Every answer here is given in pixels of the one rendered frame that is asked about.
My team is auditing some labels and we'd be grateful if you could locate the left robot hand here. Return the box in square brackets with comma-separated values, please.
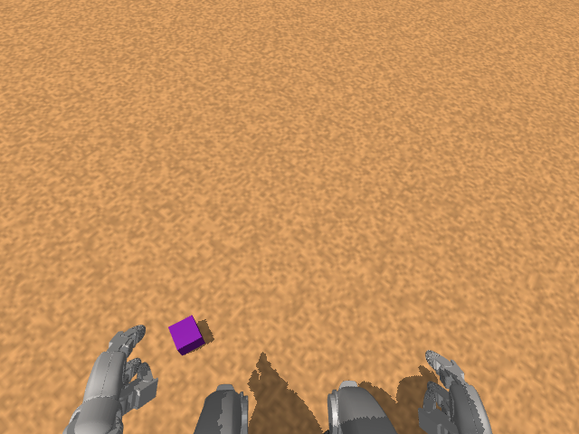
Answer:
[82, 325, 158, 416]

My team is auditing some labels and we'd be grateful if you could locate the left robot arm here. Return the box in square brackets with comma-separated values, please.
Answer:
[62, 397, 124, 434]

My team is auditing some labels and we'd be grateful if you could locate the right robot hand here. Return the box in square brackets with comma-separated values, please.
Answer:
[418, 350, 492, 434]

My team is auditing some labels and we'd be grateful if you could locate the cube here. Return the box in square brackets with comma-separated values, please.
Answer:
[168, 316, 205, 356]

